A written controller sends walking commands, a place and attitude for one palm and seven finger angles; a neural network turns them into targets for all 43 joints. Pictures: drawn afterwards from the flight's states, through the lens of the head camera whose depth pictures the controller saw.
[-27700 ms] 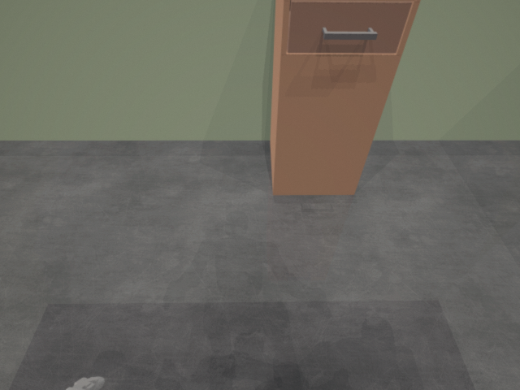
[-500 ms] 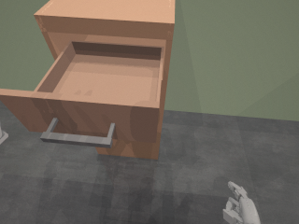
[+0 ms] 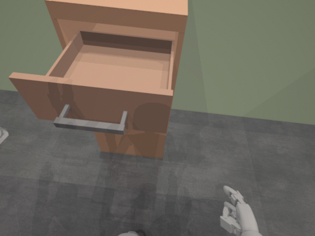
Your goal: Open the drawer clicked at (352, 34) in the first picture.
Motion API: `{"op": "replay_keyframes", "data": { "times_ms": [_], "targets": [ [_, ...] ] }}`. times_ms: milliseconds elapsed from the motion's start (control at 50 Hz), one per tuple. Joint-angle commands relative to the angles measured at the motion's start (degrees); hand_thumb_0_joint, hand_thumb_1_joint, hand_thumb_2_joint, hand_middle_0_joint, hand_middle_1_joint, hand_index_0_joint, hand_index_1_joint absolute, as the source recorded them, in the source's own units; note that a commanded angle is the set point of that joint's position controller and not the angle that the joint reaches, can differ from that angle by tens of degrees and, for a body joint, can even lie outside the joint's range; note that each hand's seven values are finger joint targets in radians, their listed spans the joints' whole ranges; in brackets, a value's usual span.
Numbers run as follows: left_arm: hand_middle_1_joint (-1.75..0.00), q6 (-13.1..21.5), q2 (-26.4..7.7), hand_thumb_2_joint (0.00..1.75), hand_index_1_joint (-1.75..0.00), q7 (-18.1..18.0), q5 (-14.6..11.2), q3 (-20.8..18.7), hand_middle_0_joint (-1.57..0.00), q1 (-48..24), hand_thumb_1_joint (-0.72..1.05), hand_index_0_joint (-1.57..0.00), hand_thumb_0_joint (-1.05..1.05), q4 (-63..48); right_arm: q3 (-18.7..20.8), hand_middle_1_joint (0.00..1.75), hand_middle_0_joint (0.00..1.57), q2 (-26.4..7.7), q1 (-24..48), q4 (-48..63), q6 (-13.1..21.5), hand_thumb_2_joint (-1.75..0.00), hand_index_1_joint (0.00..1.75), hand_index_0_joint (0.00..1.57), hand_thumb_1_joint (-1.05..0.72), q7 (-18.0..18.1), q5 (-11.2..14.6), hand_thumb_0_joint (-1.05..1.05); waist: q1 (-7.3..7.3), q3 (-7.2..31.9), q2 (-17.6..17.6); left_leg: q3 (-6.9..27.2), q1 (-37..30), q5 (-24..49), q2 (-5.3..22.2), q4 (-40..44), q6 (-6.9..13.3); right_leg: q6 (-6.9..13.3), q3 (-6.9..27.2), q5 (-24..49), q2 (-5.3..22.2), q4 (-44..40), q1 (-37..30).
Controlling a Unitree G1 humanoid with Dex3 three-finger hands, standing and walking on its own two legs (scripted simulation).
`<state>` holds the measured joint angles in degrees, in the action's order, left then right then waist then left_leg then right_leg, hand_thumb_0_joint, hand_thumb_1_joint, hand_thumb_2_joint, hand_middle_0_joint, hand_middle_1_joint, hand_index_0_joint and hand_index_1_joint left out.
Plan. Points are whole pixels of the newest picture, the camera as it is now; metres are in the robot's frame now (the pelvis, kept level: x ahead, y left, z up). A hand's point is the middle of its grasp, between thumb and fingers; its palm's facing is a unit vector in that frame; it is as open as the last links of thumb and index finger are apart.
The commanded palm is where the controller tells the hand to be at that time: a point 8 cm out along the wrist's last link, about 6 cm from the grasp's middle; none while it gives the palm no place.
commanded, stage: step back with the hand held close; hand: left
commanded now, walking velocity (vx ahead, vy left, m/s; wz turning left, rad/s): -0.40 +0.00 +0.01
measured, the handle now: (92, 119) +0.37 +0.21 +0.07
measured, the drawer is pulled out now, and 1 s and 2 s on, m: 0.29 0.29 0.29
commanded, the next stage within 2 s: stop stepping back and stand still in 0.28 s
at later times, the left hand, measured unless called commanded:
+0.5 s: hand out of the picture +0.04 +0.18 +0.24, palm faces +0.36 -0.74 -0.57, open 7.4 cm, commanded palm -0.02 +0.24 +0.26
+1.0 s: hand out of the picture -0.08 +0.20 +0.26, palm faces +0.55 -0.72 -0.43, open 7.4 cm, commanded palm -0.14 +0.25 +0.26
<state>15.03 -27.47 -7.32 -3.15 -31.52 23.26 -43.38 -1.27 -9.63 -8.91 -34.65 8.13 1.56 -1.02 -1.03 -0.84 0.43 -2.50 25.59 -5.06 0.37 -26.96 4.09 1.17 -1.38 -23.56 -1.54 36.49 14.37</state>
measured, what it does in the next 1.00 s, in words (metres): walks backwards: right foot, then left foot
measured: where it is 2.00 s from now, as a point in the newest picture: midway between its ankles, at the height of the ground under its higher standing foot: outside the picture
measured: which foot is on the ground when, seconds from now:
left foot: down 0.00-0.10, up 0.12-0.22, down 0.24-0.50, up 0.52-0.70, down 0.72-1.00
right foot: up 0.00-0.04, down 0.06-0.76, up 0.78-0.86, down 0.88-1.00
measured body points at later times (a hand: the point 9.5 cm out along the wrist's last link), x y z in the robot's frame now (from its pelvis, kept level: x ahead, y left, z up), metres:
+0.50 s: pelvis -0.15 -0.04 -0.01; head -0.13 -0.02 +0.44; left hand +0.02 +0.22 +0.27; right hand +0.02 -0.27 -0.07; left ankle -0.02 +0.07 -0.73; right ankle -0.17 -0.14 -0.73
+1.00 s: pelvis -0.25 -0.04 -0.01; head -0.27 -0.03 +0.44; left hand -0.12 +0.24 +0.28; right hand -0.09 -0.27 -0.10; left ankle -0.23 +0.08 -0.70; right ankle -0.20 -0.12 -0.74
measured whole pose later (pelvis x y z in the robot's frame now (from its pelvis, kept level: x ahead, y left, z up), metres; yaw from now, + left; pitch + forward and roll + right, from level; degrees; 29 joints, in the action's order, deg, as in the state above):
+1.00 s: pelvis -0.25 -0.04 -0.01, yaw +5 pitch -2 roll +0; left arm 14.6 -26.1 -7.4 -0.8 -28.3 24.9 -40.0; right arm -0.2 -11.7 -15.7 -38.4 5.3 3.1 -0.4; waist 0.6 2.5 -1.1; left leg -1.6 24.8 -23.0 1.8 -52.6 1.5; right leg 3.9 -6.3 -15.2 0.2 34.4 17.8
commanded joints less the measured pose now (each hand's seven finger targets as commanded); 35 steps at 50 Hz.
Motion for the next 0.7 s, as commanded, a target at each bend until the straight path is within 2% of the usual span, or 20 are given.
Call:
{"op": "replay_keyframes", "data": {
  "times_ms": [0, 40, 80, 100, 140, 180, 220, 240, 260, 280, 360, 400, 440, 460, 480, 500, 520, 580, 640, 680],
  "targets": [
    [-0.3, 3.0, -10.97, 0.9, -0.3, 0.24, -1.81, -6.93, -0.2, 0.79, 0.9, -0.2, 0.0, -14.26, 3.81, 0.3, 0.2, -9.78, 6.21, 8.68, 2.05, -0.9, 0.3, 0.2, -0.9, 0.05, 0.48, 0.0, -0.99, 16.59, 10.75, 11.71, -16.31, 15.02, 11.92, 7.33, -1.21, 1.18, -0.86, 5.98, 0.1, -11.23, -2.89],
    [-0.3, 3.65, -13.06, 0.9, -0.3, 0.5, -2.62, -9.25, -0.2, 2.22, 0.9, -0.2, 0.0, -13.32, 3.61, 0.3, 0.2, -9.15, 6.92, 8.91, 0.92, -0.9, 0.3, 0.2, -0.9, 0.07, 1.07, 0.0, -0.48, 16.08, 1.55, 7.32, -14.73, 5.76, 7.7, 0.74, -3.55, 3.41, 4.25, 16.16, 6.12, -17.32, -1.05],
    [-0.3, 4.24, -14.38, 0.9, -0.3, -0.57, -3.45, -9.64, -0.2, -0.93, 0.9, -0.2, 0.0, -14.48, 3.44, 0.3, 0.2, -8.03, 6.08, 7.3, 0.19, -0.9, 0.3, 0.2, -0.9, 0.9, 2.56, 0.0, 0.44, 17.79, -7.01, 1.63, -17.54, -5.45, 1.53, -12.75, -6.07, 7.41, 8.96, 30.23, 16.89, -19.28, 3.99],
    [-0.3, 3.88, -13.74, 0.9, -0.3, -0.74, -3.26, -8.95, -0.2, -0.83, 0.9, -0.2, 0.0, -12.8, 3.92, 0.3, 0.2, -8.27, 6.65, 7.76, 0.47, -0.9, 0.3, 0.2, -0.9, 1.58, 3.45, 0.0, 0.68, 14.9, -9.67, 3.2, -12.41, -11.49, -0.16, -19.3, -5.81, 7.97, 9.48, 35.76, 18.88, -17.71, 3.92],
    [-0.3, 2.5, -13.43, 0.9, -0.3, -0.67, -2.09, -9.85, -0.2, 2.54, 0.9, -0.2, 0.0, -7.7, 2.88, 0.3, 0.2, -6.99, 6.85, 8.71, -0.29, -0.9, 0.3, 0.2, -0.9, 2.12, 2.84, 0.0, 0.87, 9.62, -8.83, 4.28, -1.3, -15.56, 1.0, -18.24, -5.1, 7.18, 8.76, 53.23, 19.54, -13.47, -2.4],
    [-0.3, 1.62, -12.29, 0.9, -0.3, -0.54, -1.51, -8.73, -0.2, 1.3, 0.9, -0.2, 0.0, -5.58, 2.17, 0.3, 0.2, -7.57, 7.15, 8.18, -0.61, -0.9, 0.3, 0.2, -0.9, 3.12, 2.48, 0.0, 1.67, 7.29, -3.85, 2.67, -2.97, -2.91, 1.88, -3.62, -4.87, 3.21, 4.38, 57.84, 14.98, -7.91, -5.09],
    [-0.3, 2.0, -12.76, 0.9, -0.3, -0.45, -1.22, -7.72, -0.2, -1.67, 0.9, -0.2, 0.0, -7.82, 3.7, 0.3, 0.2, -10.45, 4.87, 8.26, -0.57, -0.9, 0.3, 0.2, -0.9, 3.58, 2.56, 0.0, 0.99, 11.82, 6.39, 6.1, -15.03, 35.85, 7.57, 3.73, -2.97, -1.94, -0.55, 42.93, 5.1, -2.28, -2.57],
    [-0.3, 2.0, -12.99, 0.9, -0.3, -0.3, -1.46, -7.71, -0.2, -0.24, 0.9, -0.2, 0.0, -6.29, 4.56, 0.3, 0.2, -10.56, 3.35, 8.26, -0.27, -0.9, 0.3, 0.2, -0.9, 3.01, 2.35, 0.0, 0.96, 15.51, 8.26, 11.56, -22.13, 48.19, 12.48, 2.69, -0.71, -1.72, -0.27, 19.52, 1.85, 2.32, 2.92],
    [-0.3, 2.3, -12.5, 0.9, -0.3, 0.25, -1.79, -7.52, -0.2, 1.9, 0.9, -0.2, 0.0, -8.22, 5.02, 0.3, 0.2, -10.02, 2.99, 8.82, 0.35, -0.9, 0.3, 0.2, -0.9, 2.25, 1.29, 0.0, 0.7, 18.29, 13.0, 16.43, -23.76, 50.49, 16.14, 4.44, 1.19, -1.04, 1.2, -0.36, -0.14, 7.82, 5.66],
    [-0.3, 2.71, -11.73, 0.9, -0.3, 0.96, -1.97, -7.22, -0.2, 3.9, 0.9, -0.2, 0.0, -9.23, 5.2, 0.3, 0.2, -10.0, 3.81, 8.59, 1.01, -0.9, 0.3, 0.2, -0.9, 1.82, 0.19, 0.0, -0.23, 17.48, 14.36, 16.89, -20.51, 42.78, 17.39, 6.41, 2.52, -0.83, 2.89, -7.68, -1.02, 13.85, 5.48],
    [-0.3, 1.61, -10.34, 0.9, -0.3, 0.2, -1.88, -6.54, -0.2, 6.24, 0.9, -0.2, 0.0, -14.48, 5.31, 0.3, 0.2, -10.35, 2.95, 8.88, 2.75, -0.9, 0.3, 0.2, -0.9, 0.34, 1.2, 0.0, 0.49, 13.94, 10.41, 13.66, -12.66, 20.16, 15.39, 9.18, 4.21, -1.87, 1.2, -3.7, -0.34, 14.59, 4.12],
    [-0.3, 1.2, -11.42, 0.9, -0.3, -0.71, -2.02, -8.33, -0.2, 9.16, 0.9, -0.2, 0.0, -15.41, 4.8, 0.3, 0.2, -9.88, 3.33, 10.18, 2.6, -0.9, 0.3, 0.2, -0.9, 0.6, 1.31, 0.0, 0.59, 11.5, 11.51, 11.06, -3.83, -7.06, 12.57, 13.81, 2.43, -1.19, -1.51, -5.62, -0.2, 7.28, -2.55],
    [-0.3, 0.39, -12.92, 0.9, -0.3, -1.81, -1.87, -9.87, -0.2, 8.67, 0.9, -0.2, 0.0, -14.34, 4.36, 0.3, 0.2, -9.88, 4.74, 11.65, 1.45, -0.9, 0.3, 0.2, -0.9, 1.31, 1.85, 0.0, 0.69, 8.51, 12.72, 6.51, 7.97, -28.0, 7.21, 13.38, -1.94, 0.79, -4.51, -4.2, -0.09, -6.01, -13.22],
    [-0.3, -0.06, -14.04, 0.9, -0.3, -2.08, -1.19, -10.56, -0.2, 7.54, 0.9, -0.2, 0.0, -13.03, 4.43, 0.3, 0.2, -9.11, 4.03, 11.6, 0.47, -0.9, 0.3, 0.2, -0.9, 1.52, 1.93, 0.0, 1.44, 6.29, 2.3, 2.14, 6.02, -27.86, 1.47, -1.06, -5.07, 3.71, 4.22, -11.99, 7.33, -18.94, -6.27],
    [-0.3, -0.39, -17.27, 0.9, -0.3, -2.43, -1.45, -12.79, -0.2, 6.02, 0.9, -0.2, 0.0, -13.56, 4.83, 0.3, 0.2, -9.45, 3.2, 10.77, -0.47, -0.9, 0.3, 0.2, -0.9, 1.7, 1.79, 0.0, 1.23, 5.83, -10.83, 2.59, -1.82, -20.24, -3.27, -25.6, -6.92, 9.88, 25.91, -23.48, 22.37, -32.38, 11.74],
    [-0.3, 0.74, -17.14, 0.9, -0.3, -2.68, -2.3, -12.34, -0.2, -1.49, 0.9, -0.2, 0.0, -14.24, 4.04, 0.3, 0.2, -9.81, 2.47, 8.56, -0.69, -0.9, 0.3, 0.2, -0.9, 1.86, 0.47, 0.0, 2.75, 3.62, -8.5, 4.45, 1.92, -15.76, -0.32, -33.3, -6.46, 10.29, 21.6, -5.76, 25.82, -30.39, 11.74],
    [-0.3, 0.04, -15.97, 0.9, -0.3, -2.92, -1.17, -11.99, -0.2, -2.88, 0.9, -0.2, 0.0, -9.35, 3.78, 0.3, 0.2, -8.11, 1.71, 8.27, 0.11, -0.9, 0.3, 0.2, -0.9, 2.22, 2.23, 0.0, 2.4, 7.35, -11.64, 5.02, 0.09, -15.87, 0.74, -36.05, -5.85, 7.76, 19.97, -12.96, 23.16, -29.24, 11.71],
    [-0.3, -1.77, -9.29, 0.9, -0.3, -2.1, -0.59, -5.56, -0.2, -3.14, 0.9, -0.2, 0.0, 0.72, 4.23, 0.3, 0.2, -9.43, 2.68, 7.36, -0.59, -0.9, 0.3, 0.2, -0.9, 3.77, 1.86, 0.0, 3.01, 2.24, -10.84, 2.93, -8.49, -15.79, 3.01, -24.3, -4.37, 4.36, 7.26, -17.32, 17.48, -26.68, 18.69],
    [-0.3, -1.24, -7.57, 0.9, -0.3, -2.21, 0.83, -1.57, -0.2, -7.41, 0.9, -0.2, 0.0, 3.24, 3.11, 0.3, 0.2, -9.72, 2.28, 5.81, 0.59, -0.9, 0.3, 0.2, -0.9, 4.43, 1.01, 0.0, 2.73, -1.14, -5.22, -1.91, -10.15, -20.3, 1.63, -5.88, -2.02, 4.44, 6.83, -19.86, 16.12, -23.66, 14.71],
    [-0.3, -0.42, -7.11, 0.9, -0.3, -2.3, 0.94, 0.13, -0.2, -8.16, 0.9, -0.2, 0.0, 0.19, 3.51, 0.3, 0.2, -10.79, 1.37, 6.81, 1.31, -0.9, 0.3, 0.2, -0.9, 4.37, 1.12, 0.0, 2.62, -0.43, 0.8, 2.69, -8.13, -23.66, 3.21, 5.34, 0.0, 2.76, 4.06, -12.26, 11.25, -14.17, 6.69]
  ]
}}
